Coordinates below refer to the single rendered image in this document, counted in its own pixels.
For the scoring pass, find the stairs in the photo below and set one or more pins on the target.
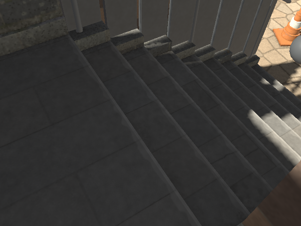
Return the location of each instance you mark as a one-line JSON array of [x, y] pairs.
[[224, 134]]

